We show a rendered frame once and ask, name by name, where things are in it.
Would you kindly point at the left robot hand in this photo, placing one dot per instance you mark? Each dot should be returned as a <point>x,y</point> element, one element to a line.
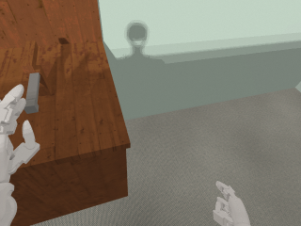
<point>10,109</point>

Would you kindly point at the counter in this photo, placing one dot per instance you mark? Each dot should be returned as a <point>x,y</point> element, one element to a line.
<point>82,160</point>

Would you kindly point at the right robot hand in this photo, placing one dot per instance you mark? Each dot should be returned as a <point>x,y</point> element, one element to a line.
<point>234,210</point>

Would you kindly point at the robot left forearm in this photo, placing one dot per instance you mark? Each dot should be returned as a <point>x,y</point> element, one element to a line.
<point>8,205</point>

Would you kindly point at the tap lever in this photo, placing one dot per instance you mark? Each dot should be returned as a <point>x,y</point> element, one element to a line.
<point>32,94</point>

